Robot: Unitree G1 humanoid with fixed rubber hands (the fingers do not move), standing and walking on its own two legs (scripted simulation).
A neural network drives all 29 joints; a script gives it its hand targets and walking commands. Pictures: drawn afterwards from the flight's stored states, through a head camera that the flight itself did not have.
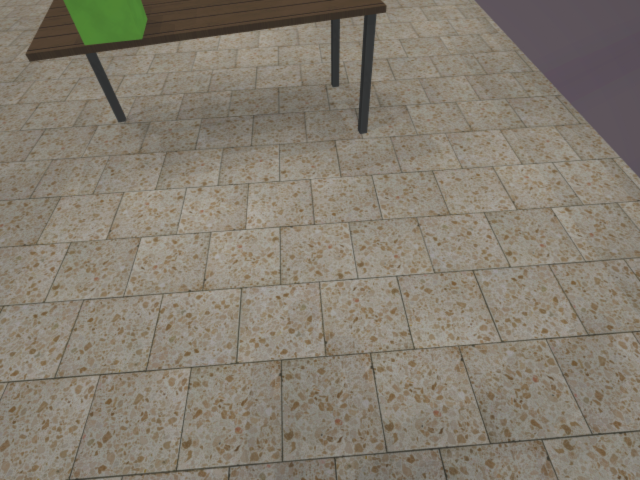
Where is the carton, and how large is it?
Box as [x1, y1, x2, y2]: [63, 0, 146, 44]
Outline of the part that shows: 63,0 84,44 139,39 142,37 146,22 146,16 140,0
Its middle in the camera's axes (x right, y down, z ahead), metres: -0.79 -0.89 +1.43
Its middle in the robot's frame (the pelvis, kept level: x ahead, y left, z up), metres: +1.64 +0.86 -0.01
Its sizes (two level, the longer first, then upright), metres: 0.210 0.200 0.250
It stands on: a table, 0.64 m high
